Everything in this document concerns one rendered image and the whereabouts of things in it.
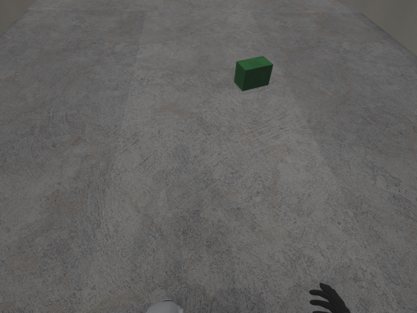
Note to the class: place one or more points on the carton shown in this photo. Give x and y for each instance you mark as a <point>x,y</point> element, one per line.
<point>253,73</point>

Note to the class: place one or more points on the robot right hand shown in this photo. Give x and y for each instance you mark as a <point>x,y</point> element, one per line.
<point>335,304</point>

